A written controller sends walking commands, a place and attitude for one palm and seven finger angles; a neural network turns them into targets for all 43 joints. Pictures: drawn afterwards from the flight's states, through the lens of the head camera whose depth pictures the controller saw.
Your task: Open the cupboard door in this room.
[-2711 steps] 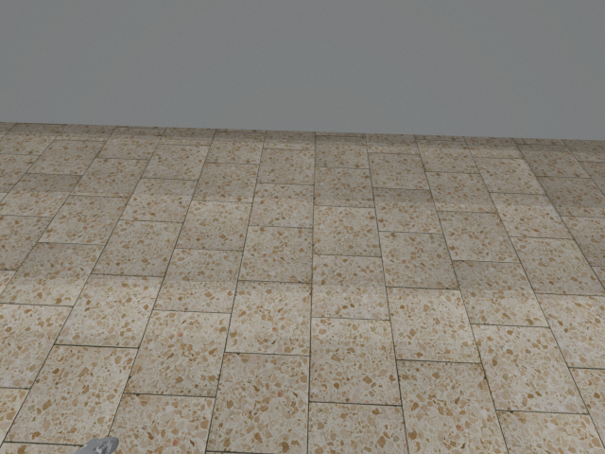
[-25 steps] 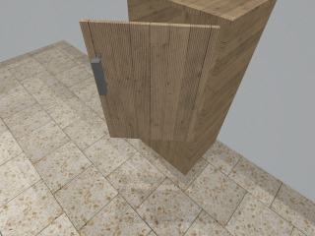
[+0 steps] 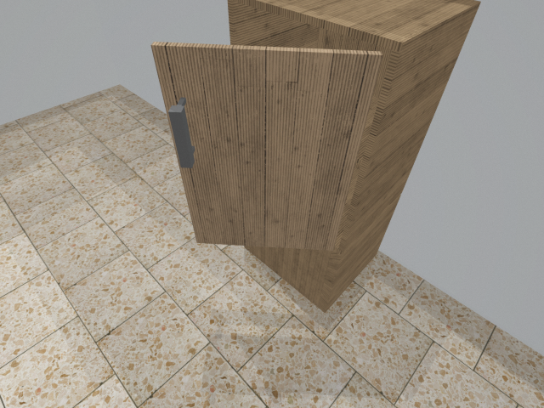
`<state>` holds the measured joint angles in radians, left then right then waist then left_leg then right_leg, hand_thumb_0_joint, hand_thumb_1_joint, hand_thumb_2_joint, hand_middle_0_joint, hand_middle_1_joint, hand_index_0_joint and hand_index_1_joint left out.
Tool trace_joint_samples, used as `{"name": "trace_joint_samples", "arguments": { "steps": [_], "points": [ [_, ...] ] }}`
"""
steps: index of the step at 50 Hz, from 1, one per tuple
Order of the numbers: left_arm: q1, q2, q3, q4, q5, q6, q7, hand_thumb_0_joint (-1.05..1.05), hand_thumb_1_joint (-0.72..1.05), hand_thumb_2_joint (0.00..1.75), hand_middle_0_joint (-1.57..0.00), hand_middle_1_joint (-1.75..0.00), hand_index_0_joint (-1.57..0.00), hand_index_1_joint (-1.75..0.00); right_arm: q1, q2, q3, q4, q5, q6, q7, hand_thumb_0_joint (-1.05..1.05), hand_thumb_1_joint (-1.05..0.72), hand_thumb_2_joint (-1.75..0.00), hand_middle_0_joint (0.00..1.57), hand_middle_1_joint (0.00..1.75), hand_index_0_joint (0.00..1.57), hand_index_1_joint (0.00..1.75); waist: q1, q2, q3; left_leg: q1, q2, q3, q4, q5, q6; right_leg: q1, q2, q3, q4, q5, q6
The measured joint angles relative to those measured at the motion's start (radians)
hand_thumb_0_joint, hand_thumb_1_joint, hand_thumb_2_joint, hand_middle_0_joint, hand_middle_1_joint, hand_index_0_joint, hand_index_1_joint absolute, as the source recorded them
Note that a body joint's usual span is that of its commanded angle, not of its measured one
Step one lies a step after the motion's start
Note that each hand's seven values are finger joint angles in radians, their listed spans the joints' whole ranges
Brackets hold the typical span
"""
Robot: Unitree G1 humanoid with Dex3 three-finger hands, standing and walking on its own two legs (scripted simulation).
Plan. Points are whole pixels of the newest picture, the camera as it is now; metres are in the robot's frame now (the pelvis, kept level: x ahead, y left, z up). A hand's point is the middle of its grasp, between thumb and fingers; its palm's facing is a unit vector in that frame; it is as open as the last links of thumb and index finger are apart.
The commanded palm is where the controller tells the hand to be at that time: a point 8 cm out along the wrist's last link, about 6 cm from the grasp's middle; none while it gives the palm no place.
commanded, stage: look again from close up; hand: left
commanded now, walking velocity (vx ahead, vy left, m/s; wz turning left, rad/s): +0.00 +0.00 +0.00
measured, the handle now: (185, 132) +0.63 +0.22 +0.08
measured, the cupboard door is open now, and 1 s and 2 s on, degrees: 40 40 40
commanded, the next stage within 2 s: shuffle to correct the standing spot in 0.22 s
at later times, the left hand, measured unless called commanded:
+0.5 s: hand out of the picture -0.04 +0.22 -0.17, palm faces +0.00 -0.97 -0.23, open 7.4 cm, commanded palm none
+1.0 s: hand out of the picture -0.02 +0.19 -0.19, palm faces +0.06 -0.99 -0.13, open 7.4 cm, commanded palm none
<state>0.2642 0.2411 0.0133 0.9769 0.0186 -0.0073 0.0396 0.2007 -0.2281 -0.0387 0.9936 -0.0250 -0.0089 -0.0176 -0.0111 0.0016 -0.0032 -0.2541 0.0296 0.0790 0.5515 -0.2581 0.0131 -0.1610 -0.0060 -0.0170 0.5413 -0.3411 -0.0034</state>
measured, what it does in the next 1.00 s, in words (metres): shifts its weight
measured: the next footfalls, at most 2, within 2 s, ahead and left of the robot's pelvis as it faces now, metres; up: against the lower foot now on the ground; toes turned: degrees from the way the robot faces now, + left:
right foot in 1.32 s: +0.22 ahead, -0.12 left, +0.00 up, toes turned -9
right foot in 1.76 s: +0.10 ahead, -0.08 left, +0.01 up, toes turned -1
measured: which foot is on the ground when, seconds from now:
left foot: down 0.00-1.00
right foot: down 0.00-1.00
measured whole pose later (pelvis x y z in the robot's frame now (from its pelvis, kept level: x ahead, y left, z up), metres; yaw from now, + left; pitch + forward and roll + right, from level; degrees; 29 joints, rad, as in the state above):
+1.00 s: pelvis +0.05 +0.04 -0.01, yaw -2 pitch -1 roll +0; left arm 0.46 0.09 0.04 1.10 0.03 -0.02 0.03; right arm 0.32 -0.13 -0.04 1.10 -0.02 -0.04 -0.02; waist 0.01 -0.03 0.00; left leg -0.24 -0.01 0.14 0.64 -0.39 0.07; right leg -0.18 -0.04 0.04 0.65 -0.42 0.02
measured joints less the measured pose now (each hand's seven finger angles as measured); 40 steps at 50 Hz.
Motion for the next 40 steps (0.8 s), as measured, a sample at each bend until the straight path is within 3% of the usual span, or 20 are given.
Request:
{"name": "trace_joint_samples", "arguments": {
  "steps": [9, 19, 28, 40],
  "points": [
    [-0.019, 0.022, -0.016, 0.0, 0.002, 0.002, -0.016, 0.01, 0.91, 0.9, -0.2, -0.3, -0.2, -0.3, -0.053, -0.03, 0.014, -0.007, 0.0, -0.002, 0.016, 0.01, -0.91, -0.9, 0.2, 0.3, 0.2, 0.3, 0.013, -0.008, -0.012, 0.02, -0.009, 0.005, -0.061, 0.055, 0.011, 0.016, -0.006, 0.004, -0.055, 0.054, 0.011],
    [0.023, 0.022, -0.019, 0.047, 0.005, 0.009, -0.019, 0.01, 0.91, 0.9, -0.2, -0.3, -0.2, -0.3, -0.001, -0.03, 0.018, 0.043, 0.001, 0.009, 0.022, 0.01, -0.91, -0.9, 0.2, 0.3, 0.2, 0.3, 0.008, -0.013, 0.002, 0.011, -0.019, 0.006, -0.117, 0.106, 0.021, 0.006, -0.015, 0.003, -0.106, 0.104, 0.023],
    [0.132, -0.048, -0.008, 0.092, 0.007, 0.022, -0.022, 0.01, 0.91, 0.9, -0.2, -0.3, -0.2, -0.3, 0.119, 0.027, 0.018, 0.1, 0.001, 0.031, 0.022, 0.01, -0.91, -0.9, 0.2, 0.3, 0.2, 0.3, 0.01, -0.015, 0.001, -0.015, -0.029, 0.018, -0.053, 0.01, 0.032, -0.02, -0.022, 0.025, -0.054, 0.034, 0.014],
    [0.206, -0.134, 0.005, 0.116, 0.011, 0.003, -0.021, 0.01, 0.91, 0.9, -0.2, -0.3, -0.2, -0.3, 0.189, 0.097, 0.003, 0.126, 0.01, 0.005, 0.014, 0.01, -0.91, -0.9, 0.2, 0.3, 0.2, 0.3, 0.011, -0.01, 0.007, -0.008, -0.04, 0.048, 0.015, -0.029, 0.053, -0.032, -0.031, 0.062, 0.038, -0.029, -0.014]
  ]
}}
